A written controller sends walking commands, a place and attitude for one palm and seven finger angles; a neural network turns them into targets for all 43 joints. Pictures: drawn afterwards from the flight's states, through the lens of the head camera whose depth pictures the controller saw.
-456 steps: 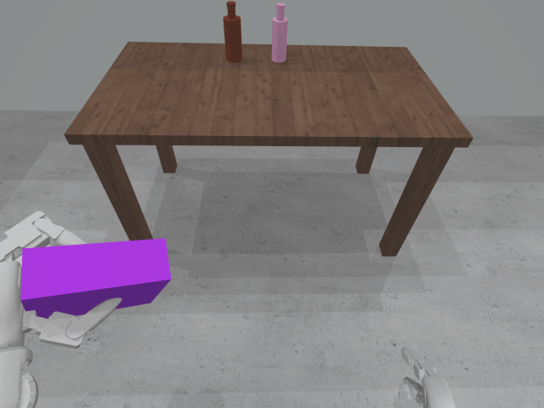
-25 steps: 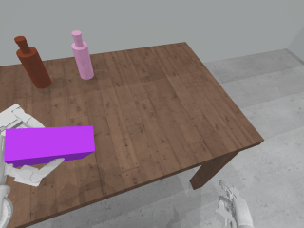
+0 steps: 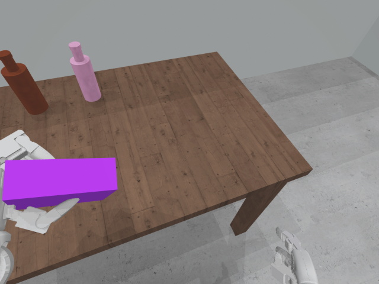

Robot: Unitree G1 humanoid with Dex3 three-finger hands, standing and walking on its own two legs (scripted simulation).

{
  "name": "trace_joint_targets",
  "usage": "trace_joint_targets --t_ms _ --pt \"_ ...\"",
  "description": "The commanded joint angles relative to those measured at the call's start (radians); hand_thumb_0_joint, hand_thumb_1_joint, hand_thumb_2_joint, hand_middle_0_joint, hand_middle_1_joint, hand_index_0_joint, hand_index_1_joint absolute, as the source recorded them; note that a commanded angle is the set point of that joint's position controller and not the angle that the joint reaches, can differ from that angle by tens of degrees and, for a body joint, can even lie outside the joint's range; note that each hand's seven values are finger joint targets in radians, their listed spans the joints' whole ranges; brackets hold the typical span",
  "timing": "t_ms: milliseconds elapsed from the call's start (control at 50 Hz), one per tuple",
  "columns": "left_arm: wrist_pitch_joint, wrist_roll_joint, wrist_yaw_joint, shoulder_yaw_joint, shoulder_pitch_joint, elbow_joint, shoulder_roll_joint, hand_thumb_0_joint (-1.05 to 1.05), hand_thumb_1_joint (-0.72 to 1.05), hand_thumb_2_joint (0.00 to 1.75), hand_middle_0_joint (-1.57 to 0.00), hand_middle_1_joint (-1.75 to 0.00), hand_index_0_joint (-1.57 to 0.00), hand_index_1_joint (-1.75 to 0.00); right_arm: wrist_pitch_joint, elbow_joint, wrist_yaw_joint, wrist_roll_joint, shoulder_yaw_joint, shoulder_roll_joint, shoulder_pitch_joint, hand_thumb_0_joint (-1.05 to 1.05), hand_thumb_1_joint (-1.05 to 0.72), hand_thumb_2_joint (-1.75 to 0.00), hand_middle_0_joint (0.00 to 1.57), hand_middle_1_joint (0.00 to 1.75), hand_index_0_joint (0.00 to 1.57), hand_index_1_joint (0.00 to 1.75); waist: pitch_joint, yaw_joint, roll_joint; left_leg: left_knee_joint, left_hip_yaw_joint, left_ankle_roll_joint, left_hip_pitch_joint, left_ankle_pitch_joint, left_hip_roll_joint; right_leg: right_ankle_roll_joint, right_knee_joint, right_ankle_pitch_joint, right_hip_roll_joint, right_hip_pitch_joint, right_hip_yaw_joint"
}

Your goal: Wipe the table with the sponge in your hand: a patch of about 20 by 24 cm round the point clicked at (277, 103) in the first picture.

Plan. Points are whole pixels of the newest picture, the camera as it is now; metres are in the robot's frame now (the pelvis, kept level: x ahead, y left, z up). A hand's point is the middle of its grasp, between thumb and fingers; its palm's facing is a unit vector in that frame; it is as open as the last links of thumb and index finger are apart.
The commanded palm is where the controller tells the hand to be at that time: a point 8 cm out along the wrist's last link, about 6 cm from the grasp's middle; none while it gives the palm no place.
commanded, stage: come to a stop and stand still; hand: left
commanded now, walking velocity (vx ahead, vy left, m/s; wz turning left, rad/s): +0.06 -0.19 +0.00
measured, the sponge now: (80, 183) +0.24 +0.20 +0.14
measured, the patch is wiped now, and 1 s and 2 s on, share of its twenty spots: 0.00 0.00 0.00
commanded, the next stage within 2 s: look again from close up in 1.00 s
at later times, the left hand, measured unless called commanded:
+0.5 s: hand (11, 159) +0.24 +0.29 +0.19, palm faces +0.46 -0.79 -0.41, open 9.1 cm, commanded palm +0.16 +0.29 +0.18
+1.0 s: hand out of the picture +0.22 +0.31 +0.16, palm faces +0.39 -0.84 -0.37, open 9.1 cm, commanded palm +0.15 +0.34 +0.18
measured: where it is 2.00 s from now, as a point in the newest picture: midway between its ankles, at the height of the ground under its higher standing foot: outside the picture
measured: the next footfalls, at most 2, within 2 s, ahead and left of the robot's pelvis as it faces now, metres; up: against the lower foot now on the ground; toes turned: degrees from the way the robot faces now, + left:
none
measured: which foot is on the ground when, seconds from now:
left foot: down 0.00-1.00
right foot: down 0.00-1.00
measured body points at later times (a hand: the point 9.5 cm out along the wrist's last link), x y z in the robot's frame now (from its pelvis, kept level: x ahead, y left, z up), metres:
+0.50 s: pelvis +0.00 +0.01 +0.00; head +0.03 +0.02 +0.45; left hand +0.21 +0.33 +0.21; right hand +0.18 -0.22 -0.08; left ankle +0.02 +0.14 -0.74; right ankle +0.03 -0.11 -0.74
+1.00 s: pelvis +0.00 +0.05 +0.00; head +0.04 +0.09 +0.45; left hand +0.19 +0.35 +0.18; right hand +0.20 -0.15 -0.07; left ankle +0.02 +0.14 -0.74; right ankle +0.03 -0.11 -0.74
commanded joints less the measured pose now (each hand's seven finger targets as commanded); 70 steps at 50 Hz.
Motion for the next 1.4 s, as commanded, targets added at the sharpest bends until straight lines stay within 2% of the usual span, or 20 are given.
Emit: trace_joint_targets --t_ms 0,100,300,320,340,360,380,480,540,560,660,780,960,1080,1160,1180,1260,1280,1360,1380 --pt "-0.042 -0.023 0.016 0.120 -0.052 -0.211 0.174 0.00 0.10 1.30 -1.20 -1.60 -1.20 -1.60 -0.046 -0.162 -0.018 -0.002 -0.055 -0.135 -0.070 0.00 -0.90 -0.90 0.20 0.30 0.20 0.30 -0.175 -0.015 0.035 -0.046 0.002 0.051 0.026 -0.009 -0.004 -0.011 -0.081 0.041 -0.060 0.031 0.089" --pt "-0.028 -0.028 0.027 0.128 -0.019 -0.214 0.180 0.00 0.10 1.30 -1.20 -1.60 -1.20 -1.60 -0.039 -0.160 -0.025 0.000 -0.046 -0.135 -0.080 0.00 -0.90 -0.90 0.20 0.30 0.20 0.30 -0.173 -0.019 0.040 -0.009 0.004 0.052 0.034 -0.010 -0.030 -0.026 -0.110 -0.016 -0.089 -0.007 0.127" --pt "-0.046 -0.012 0.042 0.124 0.027 -0.207 0.178 0.00 0.10 1.30 -1.20 -1.60 -1.20 -1.60 -0.052 -0.134 -0.036 -0.003 -0.040 -0.147 -0.092 0.00 -0.90 -0.90 0.20 0.30 0.20 0.30 -0.208 -0.015 0.030 -0.071 -0.026 0.057 0.066 0.198 -0.019 -0.003 -0.071 0.253 -0.093 0.113 0.088" --pt "-0.131 0.126 0.032 0.676 -0.881 -0.326 0.915 0.00 0.10 1.30 -1.20 -1.60 -1.20 -1.60 -0.092 -0.082 -0.045 -0.057 -0.083 -0.176 0.088 0.00 -0.90 -0.90 0.20 0.30 0.20 0.30 -0.109 0.045 -0.086 0.097 0.107 0.046 -0.073 0.157 -0.043 0.045 -0.152 0.306 -0.113 0.055 0.170" --pt "-0.091 0.046 -0.004 0.264 -0.343 0.189 0.322 0.00 0.10 1.30 -1.20 -1.60 -1.20 -1.60 -0.090 -0.056 -0.041 -0.034 -0.044 -0.078 0.020 0.00 -0.90 -0.90 0.20 0.30 0.20 0.30 -0.229 0.011 -0.134 0.075 0.048 0.050 -0.047 0.054 -0.129 -0.066 -0.079 0.395 -0.183 0.151 0.201" --pt "-0.078 0.027 0.004 0.159 -0.240 0.128 0.182 0.00 0.10 1.30 -1.20 -1.60 -1.20 -1.60 -0.086 -0.128 -0.025 -0.002 -0.066 -0.132 -0.025 0.00 -0.90 -0.90 0.20 0.30 0.20 0.30 -0.264 0.013 0.070 -0.034 0.037 0.042 0.061 0.109 -0.105 -0.074 -0.032 0.437 -0.186 0.142 0.238" --pt "-0.114 0.017 -0.006 0.103 -0.227 0.040 0.157 0.00 0.10 1.30 -1.20 -1.60 -1.20 -1.60 -0.091 -0.128 -0.024 -0.007 -0.059 -0.139 0.028 0.00 -0.90 -0.90 0.20 0.30 0.20 0.30 -0.240 0.013 0.078 -0.030 0.050 0.045 0.071 0.162 -0.072 -0.039 -0.039 0.375 -0.157 0.135 0.185" --pt "-0.107 0.006 0.023 0.035 -0.043 -0.083 0.134 0.00 0.10 1.30 -1.20 -1.60 -1.20 -1.60 -0.101 -0.133 0.003 0.001 -0.037 -0.140 -0.067 0.00 -0.90 -0.90 0.20 0.30 0.20 0.30 -0.153 0.024 -0.010 -0.132 -0.015 0.059 0.037 0.113 -0.038 0.004 -0.075 0.056 -0.090 0.106 0.082" --pt "-0.123 0.013 0.032 0.124 -0.082 -0.120 0.213 0.00 0.10 1.30 -1.20 -1.60 -1.20 -1.60 -0.099 -0.137 -0.010 -0.006 -0.036 -0.146 -0.064 0.00 -0.90 -0.90 0.20 0.30 0.20 0.30 -0.124 0.018 -0.023 -0.172 -0.043 0.055 0.000 0.009 -0.043 0.003 -0.093 -0.022 -0.080 0.089 0.089" --pt "-0.129 0.015 0.041 0.185 -0.103 -0.156 0.270 0.00 0.10 1.30 -1.20 -1.60 -1.20 -1.60 -0.099 -0.133 -0.016 -0.003 -0.033 -0.147 -0.088 0.00 -0.90 -0.90 0.20 0.30 0.20 0.30 -0.127 0.016 0.032 -0.199 -0.050 0.060 0.009 -0.009 -0.032 0.005 -0.075 -0.026 -0.068 0.087 0.076" --pt "-0.153 0.020 0.040 0.167 -0.159 -0.205 0.235 0.00 0.10 1.30 -1.20 -1.60 -1.20 -1.60 -0.117 -0.140 -0.023 -0.003 -0.024 -0.131 -0.082 0.00 -0.90 -0.90 0.20 0.30 0.20 0.30 -0.174 0.014 0.165 -0.217 -0.061 0.072 -0.009 -0.003 -0.009 0.003 -0.007 0.052 -0.066 0.161 0.053" --pt "-0.148 0.034 0.032 0.057 -0.129 -0.170 0.120 0.00 0.10 1.30 -1.20 -1.60 -1.20 -1.60 -0.128 -0.113 -0.006 -0.014 -0.023 -0.137 -0.050 0.00 -0.90 -0.90 0.20 0.30 0.20 0.30 -0.192 0.007 0.127 -0.190 -0.064 0.057 0.018 0.122 -0.010 0.007 -0.017 0.120 -0.057 0.162 0.026" --pt "-0.130 0.038 0.037 0.130 -0.108 -0.191 0.184 0.00 0.10 1.30 -1.20 -1.60 -1.20 -1.60 -0.094 -0.131 -0.006 -0.008 -0.026 -0.139 -0.082 0.00 -0.90 -0.90 0.20 0.30 0.20 0.30 -0.193 -0.001 0.104 -0.183 -0.052 0.037 0.020 0.154 -0.023 0.009 -0.034 0.152 -0.053 0.175 0.029" --pt "-0.127 0.026 0.028 0.087 -0.066 -0.169 0.133 0.00 0.10 1.30 -1.20 -1.60 -1.20 -1.60 -0.077 -0.141 -0.012 -0.014 -0.022 -0.139 -0.067 0.00 -0.90 -0.90 0.20 0.30 0.20 0.30 -0.179 -0.002 0.107 -0.187 -0.051 0.043 -0.005 0.104 -0.031 0.011 -0.065 0.138 -0.053 0.175 0.024" --pt "-0.119 0.032 0.040 0.122 -0.067 -0.181 0.174 0.00 0.10 1.30 -1.20 -1.60 -1.20 -1.60 -0.082 -0.142 -0.017 -0.005 -0.030 -0.146 -0.081 0.00 -0.90 -0.90 0.20 0.30 0.20 0.30 -0.188 -0.005 0.097 -0.172 -0.041 0.046 0.020 0.079 -0.036 0.007 -0.073 0.144 -0.061 0.159 0.051" --pt "-0.121 0.027 0.032 0.078 -0.066 -0.158 0.127 0.00 0.10 1.30 -1.20 -1.60 -1.20 -1.60 -0.075 -0.136 -0.017 -0.012 -0.027 -0.146 -0.063 0.00 -0.90 -0.90 0.20 0.30 0.20 0.30 -0.177 -0.004 0.083 -0.176 -0.046 0.047 0.000 0.071 -0.038 0.009 -0.085 0.129 -0.060 0.158 0.037" --pt "-0.110 0.032 0.042 0.113 -0.076 -0.172 0.171 0.00 0.10 1.30 -1.20 -1.60 -1.20 -1.60 -0.080 -0.138 -0.022 -0.004 -0.033 -0.151 -0.084 0.00 -0.90 -0.90 0.20 0.30 0.20 0.30 -0.180 -0.006 0.073 -0.165 -0.038 0.048 0.025 0.064 -0.040 0.008 -0.089 0.127 -0.066 0.137 0.059" --pt "-0.112 0.026 0.035 0.067 -0.073 -0.149 0.124 0.00 0.10 1.30 -1.20 -1.60 -1.20 -1.60 -0.074 -0.134 -0.022 -0.009 -0.029 -0.148 -0.070 0.00 -0.90 -0.90 0.20 0.30 0.20 0.30 -0.169 -0.006 0.070 -0.168 -0.039 0.051 0.009 0.043 -0.043 0.009 -0.101 0.100 -0.063 0.133 0.047" --pt "-0.105 0.030 0.046 0.124 -0.064 -0.185 0.187 0.00 0.10 1.30 -1.20 -1.60 -1.20 -1.60 -0.079 -0.137 -0.026 -0.004 -0.036 -0.152 -0.087 0.00 -0.90 -0.90 0.20 0.30 0.20 0.30 -0.188 -0.004 0.067 -0.161 -0.038 0.053 0.024 0.056 -0.042 0.008 -0.094 0.120 -0.067 0.141 0.061" --pt "-0.106 0.022 0.038 0.081 -0.056 -0.152 0.137 0.00 0.10 1.30 -1.20 -1.60 -1.20 -1.60 -0.074 -0.134 -0.025 -0.008 -0.030 -0.149 -0.069 0.00 -0.90 -0.90 0.20 0.30 0.20 0.30 -0.174 -0.005 0.053 -0.166 -0.040 0.052 0.002 0.044 -0.045 0.009 -0.103 0.094 -0.067 0.139 0.049"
